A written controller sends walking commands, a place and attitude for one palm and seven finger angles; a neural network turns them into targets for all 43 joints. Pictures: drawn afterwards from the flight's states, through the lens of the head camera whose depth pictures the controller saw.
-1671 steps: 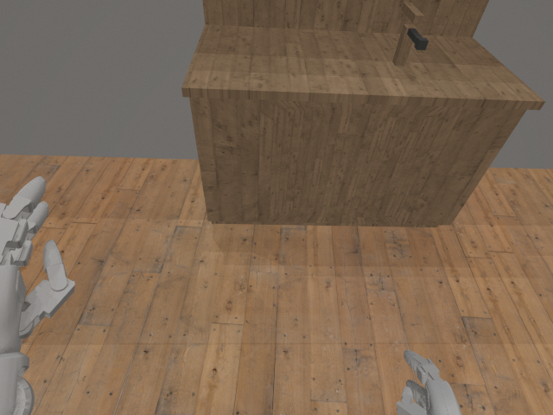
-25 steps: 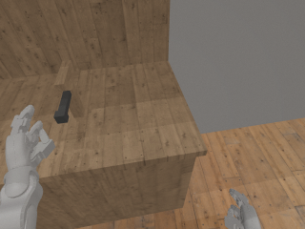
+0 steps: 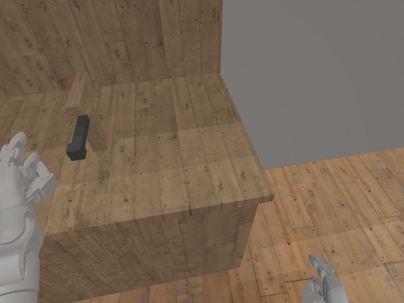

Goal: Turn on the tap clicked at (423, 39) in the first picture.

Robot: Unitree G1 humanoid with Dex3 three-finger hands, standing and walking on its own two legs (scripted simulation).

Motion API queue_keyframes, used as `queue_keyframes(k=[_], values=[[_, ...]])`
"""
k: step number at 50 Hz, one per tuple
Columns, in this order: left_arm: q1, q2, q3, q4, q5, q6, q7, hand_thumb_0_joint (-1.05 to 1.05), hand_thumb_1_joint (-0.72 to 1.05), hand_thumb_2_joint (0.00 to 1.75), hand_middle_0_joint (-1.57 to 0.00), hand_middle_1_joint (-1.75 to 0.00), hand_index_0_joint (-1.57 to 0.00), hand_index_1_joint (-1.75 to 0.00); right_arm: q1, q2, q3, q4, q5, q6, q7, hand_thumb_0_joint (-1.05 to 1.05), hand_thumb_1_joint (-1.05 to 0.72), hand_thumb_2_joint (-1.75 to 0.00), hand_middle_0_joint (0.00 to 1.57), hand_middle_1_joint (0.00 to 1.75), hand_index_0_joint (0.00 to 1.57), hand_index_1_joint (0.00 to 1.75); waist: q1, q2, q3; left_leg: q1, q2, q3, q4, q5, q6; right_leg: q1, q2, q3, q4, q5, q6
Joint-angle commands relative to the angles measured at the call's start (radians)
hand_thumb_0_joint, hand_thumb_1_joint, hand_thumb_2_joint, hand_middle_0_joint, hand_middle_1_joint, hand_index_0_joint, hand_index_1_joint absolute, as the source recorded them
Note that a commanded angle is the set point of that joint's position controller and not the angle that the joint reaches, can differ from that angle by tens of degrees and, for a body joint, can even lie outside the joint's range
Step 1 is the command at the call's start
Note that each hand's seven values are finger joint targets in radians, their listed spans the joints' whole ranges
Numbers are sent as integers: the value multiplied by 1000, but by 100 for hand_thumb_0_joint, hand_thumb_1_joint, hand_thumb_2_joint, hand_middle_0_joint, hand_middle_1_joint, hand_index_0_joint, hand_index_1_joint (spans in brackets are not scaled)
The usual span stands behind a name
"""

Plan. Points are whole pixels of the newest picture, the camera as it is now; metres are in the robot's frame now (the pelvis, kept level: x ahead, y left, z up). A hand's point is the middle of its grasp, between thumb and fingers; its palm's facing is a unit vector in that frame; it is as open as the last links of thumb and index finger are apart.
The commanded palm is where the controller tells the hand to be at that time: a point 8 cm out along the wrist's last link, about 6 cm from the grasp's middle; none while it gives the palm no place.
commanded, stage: reach beside the lever's end, fingers flat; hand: left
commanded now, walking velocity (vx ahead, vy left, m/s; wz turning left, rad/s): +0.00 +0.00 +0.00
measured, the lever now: (76, 151) +0.37 +0.30 +0.10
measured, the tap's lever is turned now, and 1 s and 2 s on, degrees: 0 0 11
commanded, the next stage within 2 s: push the lever round in 0.78 s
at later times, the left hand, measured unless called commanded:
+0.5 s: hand (49, 165) +0.33 +0.34 +0.10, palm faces +0.53 -0.85 -0.09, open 7.8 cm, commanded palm +0.28 +0.37 +0.10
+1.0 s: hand (50, 167) +0.32 +0.33 +0.11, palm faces +0.53 -0.85 -0.08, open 7.8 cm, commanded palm +0.28 +0.36 +0.10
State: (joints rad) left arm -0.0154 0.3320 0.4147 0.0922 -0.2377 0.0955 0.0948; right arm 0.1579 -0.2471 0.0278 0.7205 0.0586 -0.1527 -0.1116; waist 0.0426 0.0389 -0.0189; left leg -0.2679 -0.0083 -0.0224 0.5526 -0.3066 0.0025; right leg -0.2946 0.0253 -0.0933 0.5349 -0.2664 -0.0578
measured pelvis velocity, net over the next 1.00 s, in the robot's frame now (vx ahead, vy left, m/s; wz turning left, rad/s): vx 0.00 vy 0.02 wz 0.00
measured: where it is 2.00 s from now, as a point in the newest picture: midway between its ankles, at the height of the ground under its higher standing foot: outside the picture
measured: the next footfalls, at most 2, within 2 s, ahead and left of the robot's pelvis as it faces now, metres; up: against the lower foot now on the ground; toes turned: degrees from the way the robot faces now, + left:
none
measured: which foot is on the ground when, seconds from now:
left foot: down 0.00-1.00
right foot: down 0.00-1.00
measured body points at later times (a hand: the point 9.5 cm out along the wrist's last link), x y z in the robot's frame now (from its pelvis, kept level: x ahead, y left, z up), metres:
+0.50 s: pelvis +0.00 +0.01 +0.00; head +0.02 +0.01 +0.45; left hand +0.29 +0.38 +0.11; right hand +0.13 -0.24 -0.11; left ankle -0.01 +0.12 -0.73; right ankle +0.01 -0.08 -0.73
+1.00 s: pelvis +0.00 +0.02 +0.00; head +0.03 +0.02 +0.45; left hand +0.29 +0.38 +0.11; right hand +0.16 -0.23 -0.10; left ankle -0.01 +0.12 -0.73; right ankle +0.01 -0.08 -0.73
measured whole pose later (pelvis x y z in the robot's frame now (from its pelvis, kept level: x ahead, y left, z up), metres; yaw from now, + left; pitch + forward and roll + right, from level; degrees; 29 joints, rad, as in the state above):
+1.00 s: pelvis +0.00 +0.02 +0.00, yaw +0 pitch +4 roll -1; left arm -0.15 0.36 0.45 0.31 -0.20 -0.06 0.06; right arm 0.20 -0.25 0.02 0.71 0.05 -0.12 -0.10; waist 0.03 0.03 -0.03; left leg -0.34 -0.02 -0.01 0.60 -0.33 0.02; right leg -0.35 0.01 -0.08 0.56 -0.27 -0.03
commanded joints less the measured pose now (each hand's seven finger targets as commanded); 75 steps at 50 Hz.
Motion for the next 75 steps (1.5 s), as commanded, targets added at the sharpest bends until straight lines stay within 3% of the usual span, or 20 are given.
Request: queue_keyframes(k=[1,9,11,15,19,21,27,32,37,44,46,49,53,54,58,59,66,69,72,75], values=[[-262,264,85,-176,13,-96,-6,0,90,90,-16,-17,-16,-17,-94,-128,-51,-149,0,-46,-11,0,-90,-90,20,30,20,30,2,33,-214,4,-9,-5,-61,228,22,123,-37,78,-75,208,35],[-295,325,144,-70,13,-119,-25,0,90,90,-15,-15,-15,-15,-60,-139,-56,-142,4,-31,-10,0,-90,-90,20,30,20,30,-2,22,-200,-20,-6,-3,-53,242,25,110,-31,75,-68,232,34],[-362,325,123,-50,17,-131,-30,0,90,90,-15,-15,-15,-15,-48,-145,-56,-139,2,-28,-11,0,-90,-90,20,30,20,30,-23,10,-194,-25,-5,-5,-51,218,26,83,-29,75,-69,205,37],[-438,347,122,-30,38,-173,-29,0,90,90,-15,-15,-15,-15,-37,-144,-58,-132,-4,-24,-12,0,-90,-90,20,30,20,30,-29,74,-220,-17,-7,-10,-48,186,27,63,-27,77,-62,155,32],[-472,383,142,54,44,-206,-37,0,90,90,-15,-15,-15,-15,-18,-152,-58,-113,-7,-20,-14,0,-90,-90,20,30,20,30,-36,70,-218,-35,-5,-20,-38,174,25,46,-22,75,-54,142,29],[-452,359,124,93,32,-210,-54,0,90,90,-15,-15,-15,-15,-5,-158,-64,-121,-7,-17,-11,0,-90,-90,20,30,20,30,-38,17,-249,-46,-7,-16,-33,175,28,61,-22,75,-50,154,34],[-396,351,127,64,28,-212,-66,0,90,90,-15,-15,-15,-15,9,-155,-69,-146,-7,-11,-2,0,-90,-90,20,30,20,30,-10,72,-292,-13,-1,-19,-36,265,14,83,-17,64,-32,225,25],[-289,321,142,1,27,-230,-38,0,90,90,-15,-15,-15,-15,21,-152,-77,-155,-13,-12,11,0,-90,-90,20,30,20,30,3,37,-287,5,10,-28,-37,363,-6,85,-8,49,-18,272,27],[-324,312,136,2,27,-208,-23,0,90,90,-15,-15,-15,-15,8,-154,-74,-146,-9,-6,4,0,-90,-90,20,30,20,30,-17,7,-205,-25,10,-26,-49,292,-4,51,-10,49,-34,222,29],[-444,319,105,-72,57,-236,-18,0,90,90,-15,-15,-15,-15,-7,-140,-66,-132,-16,-8,-7,0,-90,-90,20,30,20,30,-37,113,-245,26,7,-29,-37,273,-6,34,-11,58,-31,191,22],[-447,276,63,-31,49,-240,-30,0,90,90,-15,-15,-15,-15,-1,-143,-65,-127,-16,-12,-6,0,-90,-90,20,30,20,30,-47,80,-240,27,7,-32,-35,269,-6,23,-9,55,-31,194,23],[-410,246,44,-7,39,-226,-47,0,90,90,-15,-15,-15,-15,-3,-143,-65,-129,-10,-13,-8,0,-90,-90,20,30,20,30,-36,78,-249,26,6,-36,-34,287,-12,35,-11,50,-26,208,21],[-389,256,56,65,23,-162,-49,0,90,90,-15,-15,-15,-15,-2,-153,-63,-143,0,-3,-10,0,-90,-90,20,30,20,30,-28,-18,-229,-27,1,-28,-44,249,-1,54,-17,50,-42,211,29],[-386,306,108,73,31,-155,-34,0,90,90,-15,-15,-15,-15,-9,-150,-63,-139,2,4,-12,0,-90,-90,20,30,20,30,-15,2,-219,-32,1,-27,-45,251,0,62,-18,53,-42,212,26],[-401,299,101,-28,51,-169,6,0,90,90,-15,-15,-15,-15,-9,-139,-65,-163,-11,11,2,0,-90,-90,20,30,20,30,-7,37,-288,1,1,-17,-33,326,-3,97,-17,59,-27,278,27],[-415,313,112,-51,66,-187,24,0,90,90,-15,-15,-15,-15,-13,-133,-63,-156,-14,13,4,0,-90,-90,20,30,20,30,-6,88,-278,7,2,-17,-29,334,-5,88,-16,61,-24,273,25],[-435,224,27,3,65,-218,23,0,90,90,-15,-15,-15,-15,-5,-138,-66,-142,-13,17,10,0,-90,-90,20,30,20,30,-42,40,-244,-15,3,-11,-24,263,9,61,-15,66,-32,241,28],[-427,271,67,28,57,-187,11,0,90,90,-15,-15,-15,-15,-13,-142,-64,-140,-5,26,-1,0,-90,-90,20,30,20,30,-29,29,-236,-38,-1,-8,-34,240,18,92,-20,72,-44,239,27],[-437,251,44,5,54,-171,10,0,90,90,-15,-15,-15,-15,-9,-142,-65,-151,-7,26,0,0,-90,-90,20,30,20,30,-29,17,-278,-26,-3,-2,-31,265,21,113,-23,77,-43,279,32],[-457,246,44,20,60,-181,28,0,90,90,-15,-15,-15,-15,-6,-137,-63,-142,-7,31,3,0,-90,-90,20,30,20,30,-41,5,-246,-40,-3,-6,-32,240,24,97,-23,78,-48,255,35]])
